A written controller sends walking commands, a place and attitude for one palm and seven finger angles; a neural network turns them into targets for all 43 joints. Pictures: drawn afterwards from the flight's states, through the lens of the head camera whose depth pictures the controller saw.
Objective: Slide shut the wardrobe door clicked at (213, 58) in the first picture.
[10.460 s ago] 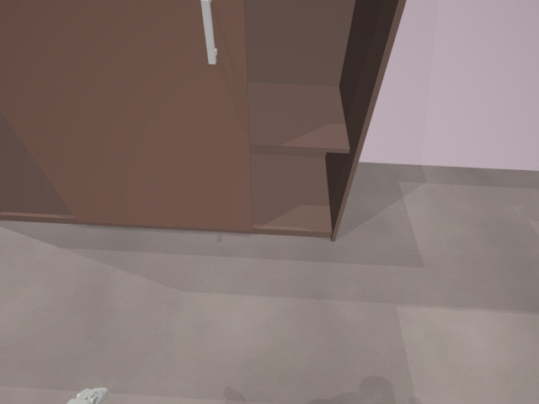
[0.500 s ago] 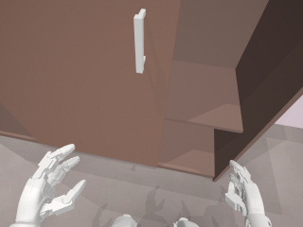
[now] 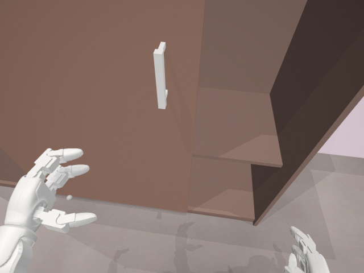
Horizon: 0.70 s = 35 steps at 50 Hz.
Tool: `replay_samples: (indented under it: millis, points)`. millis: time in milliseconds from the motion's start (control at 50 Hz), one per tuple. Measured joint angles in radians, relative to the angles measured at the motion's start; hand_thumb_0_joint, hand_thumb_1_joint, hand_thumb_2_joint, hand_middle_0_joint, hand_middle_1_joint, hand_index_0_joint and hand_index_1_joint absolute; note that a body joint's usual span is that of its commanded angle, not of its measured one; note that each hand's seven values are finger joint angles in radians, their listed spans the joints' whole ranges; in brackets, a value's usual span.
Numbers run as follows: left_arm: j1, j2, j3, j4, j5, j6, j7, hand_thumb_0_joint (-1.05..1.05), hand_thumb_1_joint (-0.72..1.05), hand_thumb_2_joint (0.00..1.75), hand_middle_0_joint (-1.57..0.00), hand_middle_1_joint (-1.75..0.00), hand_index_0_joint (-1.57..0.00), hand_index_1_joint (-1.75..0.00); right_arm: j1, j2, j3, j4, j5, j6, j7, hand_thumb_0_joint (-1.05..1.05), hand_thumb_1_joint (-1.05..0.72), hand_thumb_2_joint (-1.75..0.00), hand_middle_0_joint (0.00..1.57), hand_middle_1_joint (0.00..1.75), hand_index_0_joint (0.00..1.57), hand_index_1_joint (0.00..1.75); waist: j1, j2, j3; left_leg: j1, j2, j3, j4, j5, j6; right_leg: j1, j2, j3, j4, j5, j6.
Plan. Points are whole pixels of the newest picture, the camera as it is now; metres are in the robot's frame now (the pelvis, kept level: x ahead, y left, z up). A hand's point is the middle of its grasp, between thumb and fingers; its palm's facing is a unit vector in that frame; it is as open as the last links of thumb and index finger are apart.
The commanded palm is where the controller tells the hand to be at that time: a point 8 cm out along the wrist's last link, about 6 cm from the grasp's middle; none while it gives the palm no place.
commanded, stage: raise the hand with hooked fingers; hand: left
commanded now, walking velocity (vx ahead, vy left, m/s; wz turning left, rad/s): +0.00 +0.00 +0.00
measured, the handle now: (162, 77) +0.50 +0.08 +0.17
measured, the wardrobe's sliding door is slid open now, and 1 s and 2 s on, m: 0.36 0.36 0.36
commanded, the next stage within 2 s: move the hooked fingers beside the handle in 1.04 s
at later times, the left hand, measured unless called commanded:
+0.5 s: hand (27, 152) +0.27 +0.27 +0.18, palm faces +0.03 -1.00 -0.08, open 14.0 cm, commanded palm +0.23 +0.32 +0.20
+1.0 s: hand (32, 145) +0.27 +0.26 +0.19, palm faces +0.03 -1.00 -0.07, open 14.0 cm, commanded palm +0.24 +0.31 +0.20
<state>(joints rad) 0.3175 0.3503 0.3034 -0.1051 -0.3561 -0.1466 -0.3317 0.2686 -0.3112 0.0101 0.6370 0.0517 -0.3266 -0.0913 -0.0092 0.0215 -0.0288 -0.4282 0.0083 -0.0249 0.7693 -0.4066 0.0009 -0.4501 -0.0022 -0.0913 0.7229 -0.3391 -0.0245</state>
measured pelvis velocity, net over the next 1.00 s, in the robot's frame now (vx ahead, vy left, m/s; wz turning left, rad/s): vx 0.00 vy -0.01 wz -0.01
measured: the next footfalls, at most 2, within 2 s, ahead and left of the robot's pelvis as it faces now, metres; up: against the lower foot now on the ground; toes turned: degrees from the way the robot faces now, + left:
none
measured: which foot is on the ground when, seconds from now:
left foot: down 0.00-1.00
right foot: down 0.00-1.00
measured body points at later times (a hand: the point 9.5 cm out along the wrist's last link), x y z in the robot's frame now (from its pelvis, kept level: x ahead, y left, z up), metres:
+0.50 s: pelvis +0.00 +0.00 +0.02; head -0.01 -0.01 +0.47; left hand +0.26 +0.32 +0.19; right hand +0.20 -0.22 -0.04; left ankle -0.01 +0.12 -0.71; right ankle +0.02 -0.10 -0.71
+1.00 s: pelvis +0.00 -0.01 +0.02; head -0.02 -0.02 +0.47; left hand +0.27 +0.32 +0.20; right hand +0.18 -0.25 -0.04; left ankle -0.01 +0.12 -0.71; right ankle +0.02 -0.10 -0.71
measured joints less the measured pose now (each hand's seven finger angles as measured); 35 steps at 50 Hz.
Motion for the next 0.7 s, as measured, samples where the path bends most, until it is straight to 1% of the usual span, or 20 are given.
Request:
replay_samples:
  millis: [140, 280, 380, 460, 580, 640, 700]
  points:
    - [-0.093, 0.031, 0.032, 0.032, -0.01, 0.05, -0.029, 0.0, -0.31, 0.39, -0.28, -1.07, -0.28, -1.07, -0.03, 0.011, 0.019, 0.0, 0.004, -0.01, -0.007, 0.02, -0.91, -0.9, 0.2, 0.3, 0.2, 0.3, 0.024, 0.004, 0.01, 0.085, 0.0, -0.008, -0.076, 0.031, 0.0, 0.094, 0.003, -0.008, -0.086, 0.033, 0.001]
    - [-0.207, 0.066, 0.07, 0.093, -0.022, 0.146, -0.081, 0.0, -0.44, 0.33, -0.29, -1.16, -0.29, -1.16, -0.061, 0.039, 0.059, 0.001, 0.007, 0.005, -0.011, 0.02, -0.9, -0.9, 0.2, 0.3, 0.21, 0.3, 0.051, 0.02, 0.012, 0.155, -0.001, -0.008, -0.149, 0.065, 0.0, 0.164, 0.004, -0.008, -0.159, 0.066, 0.001]
    - [-0.279, 0.09, 0.099, 0.142, -0.024, 0.205, -0.108, -0.01, -0.48, 0.31, -0.3, -1.19, -0.3, -1.19, -0.072, 0.048, 0.077, 0.005, 0.011, 0.027, -0.012, 0.02, -0.9, -0.9, 0.2, 0.3, 0.21, 0.3, 0.062, 0.027, 0.014, 0.185, -0.001, -0.007, -0.186, 0.085, -0.001, 0.193, 0.006, -0.007, -0.196, 0.085, 0.0]
    - [-0.336, 0.109, 0.117, 0.178, -0.02, 0.241, -0.119, -0.01, -0.5, 0.31, -0.3, -1.2, -0.3, -1.2, -0.073, 0.046, 0.082, 0.01, 0.015, 0.047, -0.014, 0.02, -0.9, -0.9, 0.2, 0.3, 0.21, 0.3, 0.064, 0.028, 0.02, 0.2, 0.001, -0.009, -0.208, 0.098, -0.003, 0.21, 0.008, -0.008, -0.22, 0.099, -0.002]
    - [-0.406, 0.143, 0.147, 0.211, -0.014, 0.283, -0.132, -0.01, -0.5, 0.3, -0.3, -1.2, -0.3, -1.2, -0.068, 0.03, 0.076, 0.015, 0.022, 0.071, -0.017, 0.02, -0.9, -0.9, 0.2, 0.3, 0.21, 0.3, 0.057, 0.028, 0.026, 0.219, 0.005, -0.005, -0.232, 0.111, -0.005, 0.228, 0.013, -0.004, -0.246, 0.114, -0.005]
    - [-0.418, 0.156, 0.156, 0.225, -0.022, 0.298, -0.142, -0.01, -0.5, 0.3, -0.3, -1.2, -0.3, -1.2, -0.063, 0.02, 0.068, 0.012, 0.027, 0.082, -0.012, 0.02, -0.9, -0.9, 0.2, 0.3, 0.21, 0.3, 0.05, 0.029, 0.022, 0.221, 0.006, 0.0, -0.24, 0.115, -0.005, 0.226, 0.014, 0.001, -0.25, 0.119, -0.005]
    - [-0.408, 0.156, 0.156, 0.225, -0.023, 0.318, -0.148, -0.01, -0.5, 0.3, -0.3, -1.2, -0.3, -1.2, -0.057, 0.011, 0.058, 0.004, 0.031, 0.09, -0.007, 0.02, -0.9, -0.9, 0.2, 0.3, 0.21, 0.3, 0.045, 0.03, 0.018, 0.221, 0.006, 0.007, -0.244, 0.116, -0.005, 0.221, 0.014, 0.008, -0.249, 0.12, -0.005]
